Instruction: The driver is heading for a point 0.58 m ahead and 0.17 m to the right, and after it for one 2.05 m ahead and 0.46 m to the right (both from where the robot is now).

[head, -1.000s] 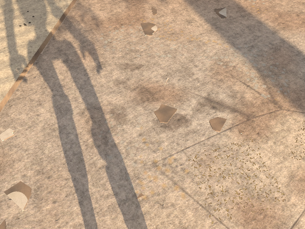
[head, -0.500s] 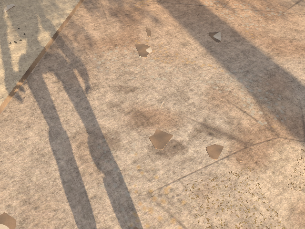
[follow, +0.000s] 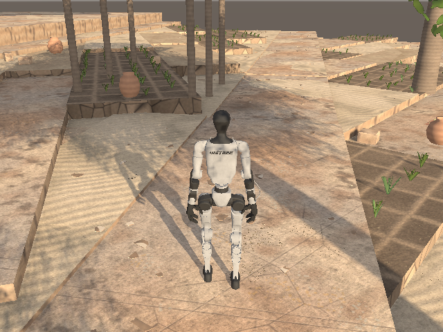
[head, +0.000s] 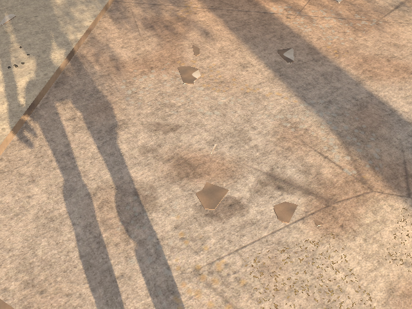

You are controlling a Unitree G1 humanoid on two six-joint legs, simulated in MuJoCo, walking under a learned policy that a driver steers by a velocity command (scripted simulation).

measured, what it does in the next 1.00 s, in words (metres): walks ahead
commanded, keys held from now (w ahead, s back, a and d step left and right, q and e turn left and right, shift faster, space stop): no key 0.28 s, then w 0.20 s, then w+e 0.52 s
